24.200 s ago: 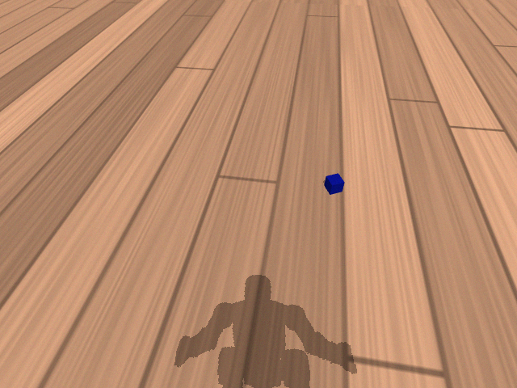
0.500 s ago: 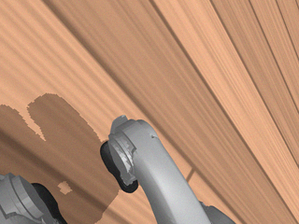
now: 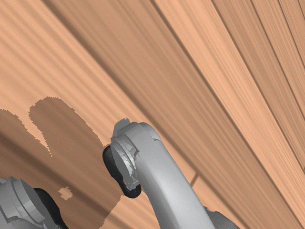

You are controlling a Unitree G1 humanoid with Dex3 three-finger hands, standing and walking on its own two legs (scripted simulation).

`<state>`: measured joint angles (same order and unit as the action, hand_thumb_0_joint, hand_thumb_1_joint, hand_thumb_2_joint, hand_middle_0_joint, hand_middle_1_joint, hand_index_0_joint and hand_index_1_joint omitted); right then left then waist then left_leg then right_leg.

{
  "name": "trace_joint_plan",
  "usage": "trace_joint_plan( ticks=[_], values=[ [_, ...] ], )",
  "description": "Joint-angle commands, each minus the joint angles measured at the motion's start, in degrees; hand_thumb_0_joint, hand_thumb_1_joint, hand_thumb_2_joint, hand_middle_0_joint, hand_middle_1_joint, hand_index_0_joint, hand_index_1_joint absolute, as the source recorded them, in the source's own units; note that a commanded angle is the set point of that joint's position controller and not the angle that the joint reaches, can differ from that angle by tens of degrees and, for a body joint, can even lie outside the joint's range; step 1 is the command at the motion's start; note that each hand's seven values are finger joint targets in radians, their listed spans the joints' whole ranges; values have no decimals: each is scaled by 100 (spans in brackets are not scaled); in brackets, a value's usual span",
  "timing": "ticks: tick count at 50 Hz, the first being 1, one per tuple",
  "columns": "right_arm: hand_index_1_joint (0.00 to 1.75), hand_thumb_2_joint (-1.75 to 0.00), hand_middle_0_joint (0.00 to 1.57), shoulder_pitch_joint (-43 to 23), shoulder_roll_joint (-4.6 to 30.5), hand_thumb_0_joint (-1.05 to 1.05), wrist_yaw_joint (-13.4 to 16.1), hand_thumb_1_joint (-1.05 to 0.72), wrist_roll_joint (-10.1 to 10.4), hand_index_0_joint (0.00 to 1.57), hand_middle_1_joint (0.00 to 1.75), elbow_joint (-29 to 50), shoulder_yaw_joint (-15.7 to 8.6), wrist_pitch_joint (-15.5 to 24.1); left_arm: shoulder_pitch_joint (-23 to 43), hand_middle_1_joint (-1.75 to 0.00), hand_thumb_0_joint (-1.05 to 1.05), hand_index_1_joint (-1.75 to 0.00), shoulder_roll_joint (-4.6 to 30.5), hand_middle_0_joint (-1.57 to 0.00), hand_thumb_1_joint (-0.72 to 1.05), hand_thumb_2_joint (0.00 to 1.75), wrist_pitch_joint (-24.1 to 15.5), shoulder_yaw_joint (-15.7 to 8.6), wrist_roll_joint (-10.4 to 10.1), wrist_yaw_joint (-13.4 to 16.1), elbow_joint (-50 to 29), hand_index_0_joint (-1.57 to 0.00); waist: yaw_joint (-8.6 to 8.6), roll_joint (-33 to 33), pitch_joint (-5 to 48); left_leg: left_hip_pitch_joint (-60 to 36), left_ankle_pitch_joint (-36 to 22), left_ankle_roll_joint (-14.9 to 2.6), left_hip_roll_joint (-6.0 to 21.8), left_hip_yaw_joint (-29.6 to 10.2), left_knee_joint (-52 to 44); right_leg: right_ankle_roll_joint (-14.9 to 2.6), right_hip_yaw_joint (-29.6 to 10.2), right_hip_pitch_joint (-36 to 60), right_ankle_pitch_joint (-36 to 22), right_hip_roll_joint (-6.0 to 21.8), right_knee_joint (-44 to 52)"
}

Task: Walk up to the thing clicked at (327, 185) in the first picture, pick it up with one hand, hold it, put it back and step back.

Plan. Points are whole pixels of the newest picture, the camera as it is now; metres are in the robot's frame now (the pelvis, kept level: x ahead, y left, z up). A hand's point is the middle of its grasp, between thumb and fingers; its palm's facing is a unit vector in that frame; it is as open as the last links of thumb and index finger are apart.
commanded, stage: close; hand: left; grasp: from above
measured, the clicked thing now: out of the picture +0.49 +0.35 -0.30
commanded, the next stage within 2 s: none
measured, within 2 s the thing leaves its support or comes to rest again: neither
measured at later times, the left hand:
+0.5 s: hand out of the picture +0.48 +0.34 -0.26, palm faces -0.26 -0.35 -0.90, open 10.2 cm
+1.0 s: hand out of the picture +0.48 +0.34 -0.27, palm faces -0.26 -0.35 -0.90, open 10.3 cm
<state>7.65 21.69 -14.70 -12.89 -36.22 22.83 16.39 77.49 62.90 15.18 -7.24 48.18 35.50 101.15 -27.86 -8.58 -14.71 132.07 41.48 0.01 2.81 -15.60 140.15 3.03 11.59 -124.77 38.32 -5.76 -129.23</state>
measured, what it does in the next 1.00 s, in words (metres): stands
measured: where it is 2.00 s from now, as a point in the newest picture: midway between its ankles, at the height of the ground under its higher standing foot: (93, 202)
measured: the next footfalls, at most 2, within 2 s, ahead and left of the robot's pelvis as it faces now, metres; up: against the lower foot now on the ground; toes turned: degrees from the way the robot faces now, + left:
none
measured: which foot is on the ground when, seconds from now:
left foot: down 0.00-1.00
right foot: down 0.00-1.00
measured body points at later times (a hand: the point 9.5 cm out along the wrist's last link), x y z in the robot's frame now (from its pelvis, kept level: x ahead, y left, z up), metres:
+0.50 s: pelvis +0.00 +0.00 +0.00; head +0.32 +0.12 +0.29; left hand +0.49 +0.36 -0.21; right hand +0.01 -0.24 -0.04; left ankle +0.06 +0.13 -0.30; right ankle +0.11 -0.11 -0.30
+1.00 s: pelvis +0.00 +0.00 +0.00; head +0.32 +0.12 +0.29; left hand +0.49 +0.36 -0.22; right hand +0.01 -0.24 -0.04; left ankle +0.06 +0.13 -0.30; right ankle +0.11 -0.11 -0.30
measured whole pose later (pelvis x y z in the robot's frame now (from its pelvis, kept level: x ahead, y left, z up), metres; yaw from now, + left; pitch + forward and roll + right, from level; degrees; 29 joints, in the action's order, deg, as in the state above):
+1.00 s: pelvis +0.00 +0.00 +0.00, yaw +0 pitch +31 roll -16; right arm 7.3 21.7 -14.8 -13.2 -36.4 23.0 16.4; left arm 77.7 62.7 15.2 -6.7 47.8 35.3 101.4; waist -28.1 -8.5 -14.8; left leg 132.1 41.4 -0.1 2.7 -15.5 139.8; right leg 3.0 11.6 -124.7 38.4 -5.6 -129.0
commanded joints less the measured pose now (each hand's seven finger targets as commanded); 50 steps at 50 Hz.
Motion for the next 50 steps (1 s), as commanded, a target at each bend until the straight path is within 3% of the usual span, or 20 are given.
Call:
trace_joint_plan(
  ticks=[1,10,16,21,26,31,50],
  values=[
    [30,-90,20,1416,1875,0,-16,-89,45,20,30,-278,-389,-24,1203,-58,0,-55,812,-69,27,49,9,133,57,192,-529,-71,-505,3265,3682,-2682,-1560,-45,304,332,-1359,-335,421,2430,-1813,-119,1165],
    [30,-90,20,1424,1872,0,-1,-89,21,20,30,-325,-424,1,1274,-61,0,-59,805,-68,24,56,-21,153,58,179,-494,-69,-525,3263,3683,-2682,-1495,-39,287,343,-1376,-336,440,2462,-1762,-137,1163],
    [30,-90,20,1496,1860,0,-13,-89,33,20,30,-323,-410,-18,1276,-60,0,-58,650,-66,23,52,-7,211,67,176,-550,-68,-576,3361,3638,-2949,-1624,-3,324,229,-1449,-363,433,2304,-1821,-100,1101],
    [30,-90,20,1443,1920,0,-12,-89,3,20,30,-332,-456,-3,1293,-61,0,-59,730,-66,24,53,-29,189,69,191,-500,-68,-566,3339,3554,-2712,-1341,-23,273,306,-1478,-368,440,2366,-1624,-123,1154],
    [30,-90,20,1469,1899,0,-32,-89,35,20,30,-288,-389,-47,1266,-59,0,-57,688,-66,22,51,5,189,27,243,-563,-67,-561,3336,3730,-2872,-1687,-14,331,259,-1436,-354,418,2402,-1901,-93,1139],
    [30,-90,20,1454,1883,0,-7,-89,18,20,30,-296,-436,-14,1197,-63,0,-61,774,-65,21,56,-22,167,10,180,-458,-66,-534,3185,3687,-2649,-1446,-58,283,369,-1376,-322,394,2584,-1772,-142,1220],
    [30,-90,20,1423,1884,0,-2,-88,5,20,30,-328,-412,-5,1308,-67,0,-65,788,-57,14,56,-40,199,94,156,-567,-60,-565,3324,3704,-2773,-1476,-27,275,314,-1439,-355,429,2483,-1735,-125,1164]
  ],
)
